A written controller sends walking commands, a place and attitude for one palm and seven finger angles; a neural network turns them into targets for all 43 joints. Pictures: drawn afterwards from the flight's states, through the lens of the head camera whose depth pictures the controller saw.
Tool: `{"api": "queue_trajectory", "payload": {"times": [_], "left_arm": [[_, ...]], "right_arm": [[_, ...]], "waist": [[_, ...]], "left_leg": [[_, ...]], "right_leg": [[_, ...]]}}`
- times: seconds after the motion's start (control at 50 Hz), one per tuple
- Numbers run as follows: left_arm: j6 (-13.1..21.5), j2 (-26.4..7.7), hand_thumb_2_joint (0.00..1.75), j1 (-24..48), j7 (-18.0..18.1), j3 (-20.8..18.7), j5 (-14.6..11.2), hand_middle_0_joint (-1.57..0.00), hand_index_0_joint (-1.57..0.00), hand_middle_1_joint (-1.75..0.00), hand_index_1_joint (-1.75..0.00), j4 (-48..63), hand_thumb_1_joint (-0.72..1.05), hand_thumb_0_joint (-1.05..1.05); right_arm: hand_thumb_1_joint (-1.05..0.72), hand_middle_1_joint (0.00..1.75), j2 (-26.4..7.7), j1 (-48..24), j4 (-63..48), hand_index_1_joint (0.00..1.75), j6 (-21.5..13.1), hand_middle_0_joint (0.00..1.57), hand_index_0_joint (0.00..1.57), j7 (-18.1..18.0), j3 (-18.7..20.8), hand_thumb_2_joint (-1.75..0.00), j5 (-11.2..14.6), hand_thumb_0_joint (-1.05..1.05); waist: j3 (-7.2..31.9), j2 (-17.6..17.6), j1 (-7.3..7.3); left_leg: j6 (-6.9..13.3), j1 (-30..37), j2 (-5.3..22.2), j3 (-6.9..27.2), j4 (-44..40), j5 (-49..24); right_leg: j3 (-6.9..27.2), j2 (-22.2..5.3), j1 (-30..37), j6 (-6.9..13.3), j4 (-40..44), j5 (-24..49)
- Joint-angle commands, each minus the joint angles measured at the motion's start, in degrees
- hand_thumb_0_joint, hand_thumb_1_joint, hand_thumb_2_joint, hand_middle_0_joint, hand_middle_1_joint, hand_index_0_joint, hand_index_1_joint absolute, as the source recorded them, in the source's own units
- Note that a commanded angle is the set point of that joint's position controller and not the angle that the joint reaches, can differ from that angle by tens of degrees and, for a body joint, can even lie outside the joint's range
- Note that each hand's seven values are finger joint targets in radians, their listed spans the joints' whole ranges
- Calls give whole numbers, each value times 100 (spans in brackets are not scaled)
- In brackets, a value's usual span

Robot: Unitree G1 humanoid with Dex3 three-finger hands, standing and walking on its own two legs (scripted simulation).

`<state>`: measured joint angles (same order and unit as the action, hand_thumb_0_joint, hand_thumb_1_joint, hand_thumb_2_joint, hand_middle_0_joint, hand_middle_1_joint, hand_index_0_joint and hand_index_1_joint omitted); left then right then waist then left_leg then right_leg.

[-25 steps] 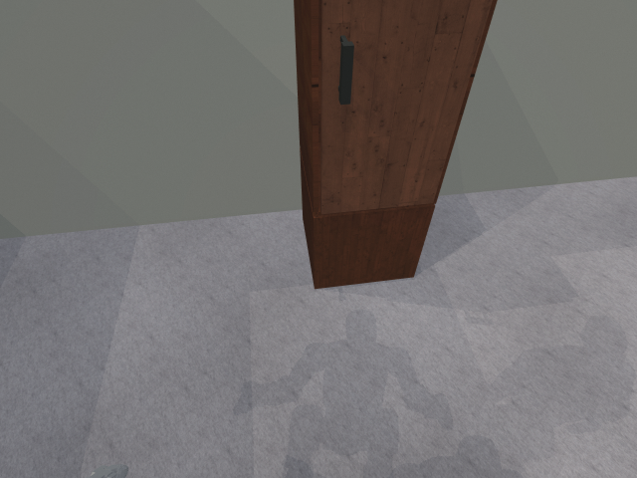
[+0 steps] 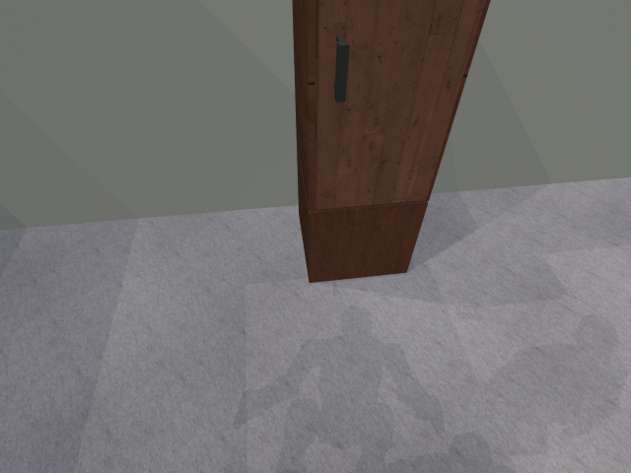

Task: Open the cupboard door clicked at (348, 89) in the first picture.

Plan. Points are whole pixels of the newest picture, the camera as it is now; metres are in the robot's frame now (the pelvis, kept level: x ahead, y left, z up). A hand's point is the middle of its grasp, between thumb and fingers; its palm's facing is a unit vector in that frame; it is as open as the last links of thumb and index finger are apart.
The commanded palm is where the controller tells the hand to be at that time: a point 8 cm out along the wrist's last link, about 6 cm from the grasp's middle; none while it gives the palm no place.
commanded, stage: stand and wait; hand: left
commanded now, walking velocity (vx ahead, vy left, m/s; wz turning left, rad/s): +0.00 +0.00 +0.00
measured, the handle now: (339, 68) +0.90 +0.00 +0.10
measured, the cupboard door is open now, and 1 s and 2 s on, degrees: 0 0 0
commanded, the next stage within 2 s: look at it before walking up in 0.32 s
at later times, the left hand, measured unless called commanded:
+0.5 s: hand out of the picture +0.08 +0.24 -0.15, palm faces -0.04 -0.94 -0.33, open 7.3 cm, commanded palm none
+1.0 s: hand out of the picture +0.07 +0.25 -0.15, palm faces -0.04 -0.94 -0.34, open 7.3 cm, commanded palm none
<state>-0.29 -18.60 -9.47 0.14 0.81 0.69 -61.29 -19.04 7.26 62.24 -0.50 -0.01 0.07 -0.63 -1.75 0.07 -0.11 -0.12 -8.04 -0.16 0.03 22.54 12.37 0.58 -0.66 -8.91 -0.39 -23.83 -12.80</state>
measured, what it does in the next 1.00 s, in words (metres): stands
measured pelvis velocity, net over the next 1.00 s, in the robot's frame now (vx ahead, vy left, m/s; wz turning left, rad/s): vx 0.00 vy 0.00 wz -0.01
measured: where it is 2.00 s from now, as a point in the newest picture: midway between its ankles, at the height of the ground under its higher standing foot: outside the picture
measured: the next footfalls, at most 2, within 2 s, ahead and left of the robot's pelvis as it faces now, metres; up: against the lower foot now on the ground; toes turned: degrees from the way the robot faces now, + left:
left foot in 1.90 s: +0.04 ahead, +0.13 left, +0.00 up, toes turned -26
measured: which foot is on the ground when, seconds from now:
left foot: down 0.00-1.00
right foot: down 0.00-1.00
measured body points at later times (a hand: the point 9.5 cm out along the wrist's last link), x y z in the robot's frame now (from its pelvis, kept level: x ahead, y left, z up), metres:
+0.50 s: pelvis +0.00 +0.00 +0.00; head +0.00 +0.00 +0.45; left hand +0.08 +0.29 -0.13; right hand +0.07 -0.29 -0.14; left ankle +0.00 +0.12 -0.74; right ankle +0.00 -0.12 -0.74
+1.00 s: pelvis +0.00 +0.00 +0.00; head +0.01 +0.00 +0.45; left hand +0.08 +0.29 -0.13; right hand +0.08 -0.30 -0.13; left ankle +0.00 +0.12 -0.74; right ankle +0.00 -0.12 -0.74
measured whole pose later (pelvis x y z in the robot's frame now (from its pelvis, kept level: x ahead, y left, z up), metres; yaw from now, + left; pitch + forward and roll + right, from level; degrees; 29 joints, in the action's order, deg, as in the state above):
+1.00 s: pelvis +0.00 +0.00 +0.00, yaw +0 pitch -2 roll +0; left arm 0.1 -19.2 -8.3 0.1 0.7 0.7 -62.6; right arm -19.4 6.6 64.0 -0.9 0.0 -0.2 -0.4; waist -1.8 0.2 0.0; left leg -0.3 -6.5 0.1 -0.3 19.5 11.2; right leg 0.9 -0.4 -7.5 -0.3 -21.0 -11.6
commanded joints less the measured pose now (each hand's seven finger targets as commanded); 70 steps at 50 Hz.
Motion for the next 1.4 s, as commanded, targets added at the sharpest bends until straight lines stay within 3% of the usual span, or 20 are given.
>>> {"api": "queue_trajectory", "payload": {"times": [0.0,0.26,0.74,1.04,1.06,1.12,1.2,1.26,1.28,1.32,1.34,1.36,1.38], "left_arm": [[179,-1197,90,291,58,-278,-5,-20,-20,-30,-30,366,90,0],[180,-1222,90,287,54,-261,-5,-20,-20,-30,-30,265,90,0],[194,-1226,90,342,54,-268,2,-20,-20,-30,-30,285,90,0],[183,-1270,90,351,47,-276,6,-20,-20,-30,-30,251,90,0],[155,-1236,90,355,42,-287,8,-20,-20,-30,-30,289,90,0],[-31,-654,90,-4,72,-233,8,-20,-20,-30,-30,332,90,0],[-158,-645,90,-147,35,-343,39,-20,-20,-30,-30,640,90,0],[-199,-511,90,-269,-16,-397,48,-20,-20,-30,-30,851,90,0],[-208,-443,90,-309,-28,-416,47,-20,-20,-30,-30,897,90,0],[-247,-259,90,-457,-64,-451,46,-20,-20,-30,-30,1004,90,0],[-247,-208,90,-539,-79,-490,45,-20,-20,-30,-30,1034,90,0],[-221,-179,90,-847,-93,-524,51,-20,-20,-30,-30,986,90,0],[-160,-331,90,-1148,-93,-574,95,-20,-20,-30,-30,929,90,0]], "right_arm": [[-90,30,-1122,-296,-347,30,-152,20,20,-86,205,-90,5,0],[-90,30,-1132,-190,-184,30,-141,20,20,-73,190,-90,11,0],[-90,30,-1177,-312,-200,30,-176,20,20,-83,190,-90,15,0],[-90,30,-1212,-317,-187,30,-160,20,20,-96,182,-90,20,0],[-90,30,-1195,-277,-198,30,-150,20,20,-108,194,-90,10,0],[-90,30,-531,112,-236,30,-34,20,20,-145,130,-90,-2,0],[-90,30,-632,208,-568,30,68,20,20,-192,285,-90,-8,0],[-90,30,-709,122,-805,30,86,20,20,-205,396,-90,-23,0],[-90,30,-735,122,-869,30,75,20,20,-204,432,-90,-22,0],[-90,30,-720,-27,-981,30,44,20,20,-193,473,-90,-38,0],[-90,30,-675,-117,-1050,30,42,20,20,-198,493,-90,-52,0],[-90,30,-646,-272,-1107,30,55,20,20,-195,500,-90,-66,0],[-90,30,-576,-291,-1166,30,98,20,20,-178,501,-90,-53,0]], "waist": [[372,-64,9],[229,-114,5],[420,-32,-7],[289,-101,3],[256,-62,14],[345,-60,40],[298,31,50],[292,414,2],[325,659,-7],[277,1072,-110],[231,1053,-171],[230,812,-367],[195,42,-498]], "left_leg": [[176,31,626,520,-392,-603],[156,-45,635,542,-478,-419],[157,203,694,526,-521,-945],[143,264,705,482,-576,-866],[128,293,723,407,-499,-867],[32,308,770,80,-94,-1010],[122,143,960,43,171,-689],[329,-19,1327,221,115,-504],[484,-117,1579,355,22,-655],[863,-286,2078,425,-65,-1311],[873,-524,2148,301,142,-1513],[681,-775,1977,-2,674,-1504],[291,-1251,1471,-447,1709,-868]], "right_leg": [[576,-613,-17,219,465,580],[638,-612,-91,216,612,296],[557,-608,87,191,541,959],[616,-591,29,195,631,964],[660,-563,-73,206,563,1062],[739,-528,-310,152,131,1560],[840,-322,-823,170,-473,1478],[653,-49,-1179,111,-1226,1073],[480,42,-1206,77,-1715,650],[27,60,-1278,-29,-2518,-1223],[52,-110,-1022,-5,-2402,-1390],[49,-153,-599,25,-1856,-999],[272,-243,-176,91,-874,285]]}}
